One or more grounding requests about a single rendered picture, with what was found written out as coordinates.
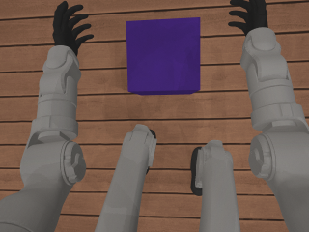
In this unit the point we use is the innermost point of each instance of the robot left shin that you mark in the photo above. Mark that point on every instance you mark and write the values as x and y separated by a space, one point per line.
138 127

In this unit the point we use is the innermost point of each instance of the right robot forearm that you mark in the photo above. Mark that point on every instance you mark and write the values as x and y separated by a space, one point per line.
270 88

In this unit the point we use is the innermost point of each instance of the left robot upper arm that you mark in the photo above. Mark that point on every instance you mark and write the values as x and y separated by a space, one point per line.
48 171

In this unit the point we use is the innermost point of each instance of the robot right shin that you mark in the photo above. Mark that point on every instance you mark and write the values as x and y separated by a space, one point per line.
217 143

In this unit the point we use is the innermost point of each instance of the right robot upper arm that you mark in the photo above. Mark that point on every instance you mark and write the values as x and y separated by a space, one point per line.
282 160

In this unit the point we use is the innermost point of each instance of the robot right hand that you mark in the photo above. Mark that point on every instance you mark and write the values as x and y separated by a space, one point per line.
255 17

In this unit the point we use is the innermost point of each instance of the left robot forearm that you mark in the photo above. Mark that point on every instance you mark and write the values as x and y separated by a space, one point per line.
57 100

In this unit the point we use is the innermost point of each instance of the robot shin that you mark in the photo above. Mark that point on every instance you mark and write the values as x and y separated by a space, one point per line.
138 127
217 143

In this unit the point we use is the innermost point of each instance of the carton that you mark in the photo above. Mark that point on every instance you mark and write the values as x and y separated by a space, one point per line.
163 56

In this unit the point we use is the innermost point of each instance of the robot left hand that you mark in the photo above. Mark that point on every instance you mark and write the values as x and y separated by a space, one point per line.
63 25

